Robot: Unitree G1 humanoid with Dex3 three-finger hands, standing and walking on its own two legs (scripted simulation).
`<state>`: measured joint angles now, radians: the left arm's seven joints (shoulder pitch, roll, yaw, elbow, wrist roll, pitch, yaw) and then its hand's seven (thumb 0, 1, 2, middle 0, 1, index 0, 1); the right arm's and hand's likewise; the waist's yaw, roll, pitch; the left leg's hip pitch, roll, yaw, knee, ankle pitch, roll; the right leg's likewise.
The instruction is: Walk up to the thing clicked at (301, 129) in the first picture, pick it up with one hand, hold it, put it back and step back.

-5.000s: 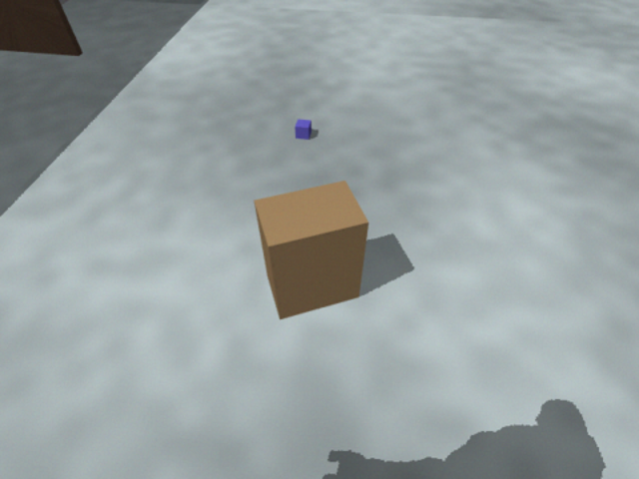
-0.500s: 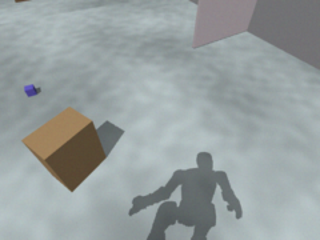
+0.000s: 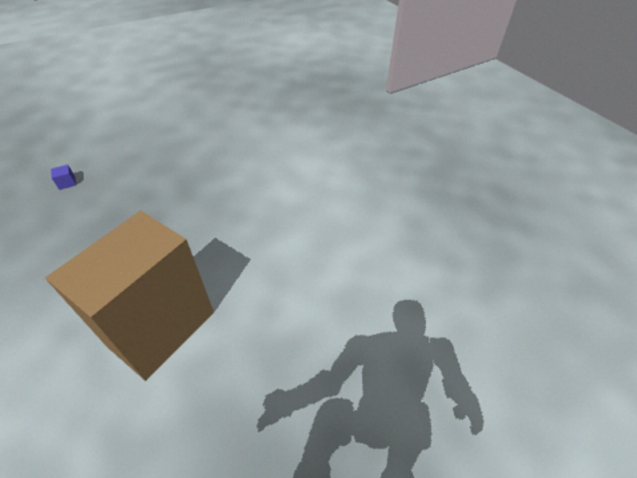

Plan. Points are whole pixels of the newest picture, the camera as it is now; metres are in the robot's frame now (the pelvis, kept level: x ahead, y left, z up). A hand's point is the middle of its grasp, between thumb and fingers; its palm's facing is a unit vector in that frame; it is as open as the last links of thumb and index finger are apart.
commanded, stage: stand
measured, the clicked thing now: (63, 177) +1.44 +1.27 -0.75
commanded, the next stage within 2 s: walk up in 0.58 s
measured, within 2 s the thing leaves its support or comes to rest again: neither
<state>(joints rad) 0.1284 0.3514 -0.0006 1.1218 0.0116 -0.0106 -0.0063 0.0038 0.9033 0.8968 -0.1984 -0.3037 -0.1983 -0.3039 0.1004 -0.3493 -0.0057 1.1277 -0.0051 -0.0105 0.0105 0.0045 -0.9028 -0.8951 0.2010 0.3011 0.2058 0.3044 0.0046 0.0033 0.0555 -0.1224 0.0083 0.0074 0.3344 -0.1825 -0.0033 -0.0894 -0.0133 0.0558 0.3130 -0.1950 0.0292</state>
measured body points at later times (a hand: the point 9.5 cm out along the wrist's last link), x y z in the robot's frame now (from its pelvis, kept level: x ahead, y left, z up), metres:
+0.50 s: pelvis +0.00 +0.00 +0.00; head +0.01 +0.00 +0.45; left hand +0.07 +0.30 -0.13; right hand +0.08 -0.30 -0.13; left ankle +0.00 +0.12 -0.75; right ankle -0.01 -0.14 -0.75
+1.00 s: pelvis +0.08 -0.05 -0.01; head +0.07 -0.08 +0.44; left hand +0.10 +0.28 -0.11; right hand +0.11 -0.39 -0.14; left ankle +0.09 +0.08 -0.69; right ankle +0.09 -0.17 -0.75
